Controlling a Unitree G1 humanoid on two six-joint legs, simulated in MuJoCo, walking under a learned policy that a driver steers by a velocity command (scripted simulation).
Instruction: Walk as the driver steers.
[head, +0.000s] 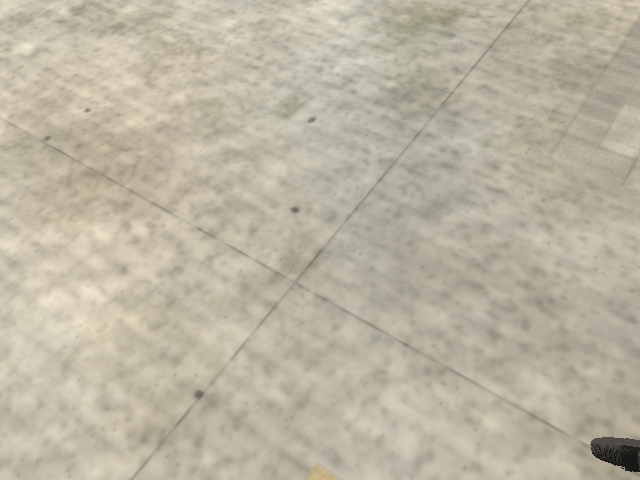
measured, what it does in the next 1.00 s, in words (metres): walks ahead, turning right: left foot, then right foot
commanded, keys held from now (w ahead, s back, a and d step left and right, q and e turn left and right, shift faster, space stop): w+e+shift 0.62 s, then w+shift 0.38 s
